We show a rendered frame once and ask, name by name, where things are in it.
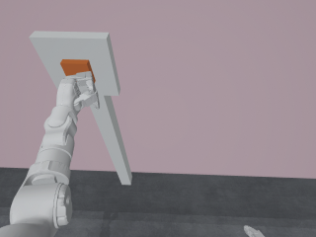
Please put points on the robot left forearm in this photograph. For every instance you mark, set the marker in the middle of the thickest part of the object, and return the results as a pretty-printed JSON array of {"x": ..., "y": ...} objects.
[{"x": 55, "y": 153}]

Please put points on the robot left upper arm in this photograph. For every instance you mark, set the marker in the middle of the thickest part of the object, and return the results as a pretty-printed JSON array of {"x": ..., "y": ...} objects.
[{"x": 39, "y": 211}]

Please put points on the robot right hand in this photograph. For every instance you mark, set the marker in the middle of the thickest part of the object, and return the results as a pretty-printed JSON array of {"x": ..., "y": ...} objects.
[{"x": 251, "y": 232}]

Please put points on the button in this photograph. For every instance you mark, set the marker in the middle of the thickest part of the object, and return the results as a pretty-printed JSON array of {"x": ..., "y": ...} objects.
[{"x": 74, "y": 66}]

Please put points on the panel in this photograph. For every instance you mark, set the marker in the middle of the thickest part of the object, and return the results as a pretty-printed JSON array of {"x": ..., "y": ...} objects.
[{"x": 96, "y": 47}]

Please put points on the robot left hand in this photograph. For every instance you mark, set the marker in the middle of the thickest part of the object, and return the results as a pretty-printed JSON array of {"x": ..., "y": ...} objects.
[{"x": 69, "y": 95}]

